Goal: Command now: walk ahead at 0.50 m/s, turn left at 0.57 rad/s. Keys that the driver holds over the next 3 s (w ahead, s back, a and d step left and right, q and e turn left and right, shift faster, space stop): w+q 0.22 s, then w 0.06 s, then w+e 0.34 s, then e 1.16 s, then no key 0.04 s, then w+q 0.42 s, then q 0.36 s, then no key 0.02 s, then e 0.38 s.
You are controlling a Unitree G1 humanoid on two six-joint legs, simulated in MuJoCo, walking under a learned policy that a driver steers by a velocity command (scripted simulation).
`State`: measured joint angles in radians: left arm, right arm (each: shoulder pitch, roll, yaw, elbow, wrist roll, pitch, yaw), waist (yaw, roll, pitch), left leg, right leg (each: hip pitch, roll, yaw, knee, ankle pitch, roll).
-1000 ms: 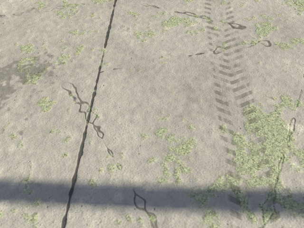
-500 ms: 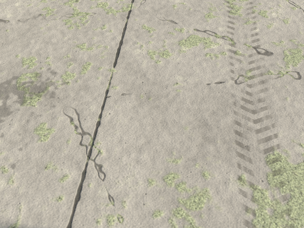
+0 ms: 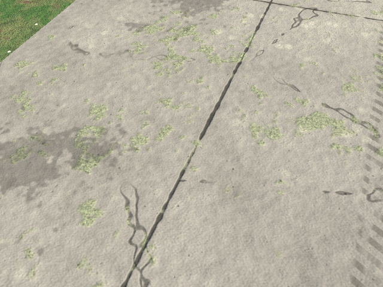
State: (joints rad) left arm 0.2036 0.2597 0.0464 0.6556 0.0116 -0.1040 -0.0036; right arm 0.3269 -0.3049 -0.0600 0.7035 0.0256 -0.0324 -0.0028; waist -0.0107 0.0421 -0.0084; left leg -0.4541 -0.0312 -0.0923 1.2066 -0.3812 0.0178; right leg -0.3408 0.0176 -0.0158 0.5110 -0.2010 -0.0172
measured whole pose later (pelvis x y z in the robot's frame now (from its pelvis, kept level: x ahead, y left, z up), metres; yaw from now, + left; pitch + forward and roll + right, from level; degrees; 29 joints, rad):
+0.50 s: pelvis +0.26 +0.07 +0.00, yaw +10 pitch +2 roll +0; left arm 0.36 0.29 0.05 0.87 -0.04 -0.08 -0.01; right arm 0.12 -0.25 -0.04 0.64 0.00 -0.06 0.03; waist 0.04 -0.01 0.04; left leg -0.41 0.00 0.07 0.57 -0.20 0.05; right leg -0.32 -0.05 0.03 1.16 -0.45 -0.01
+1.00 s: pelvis +0.48 +0.06 -0.01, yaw -6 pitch +2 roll +1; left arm 0.14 0.30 0.07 0.66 0.00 -0.02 -0.04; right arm 0.15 -0.29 -0.06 0.75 0.00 -0.03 -0.02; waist 0.01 0.01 0.08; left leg -0.43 0.00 -0.03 1.25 -0.52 -0.04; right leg -0.49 0.07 0.00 0.56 -0.11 -0.09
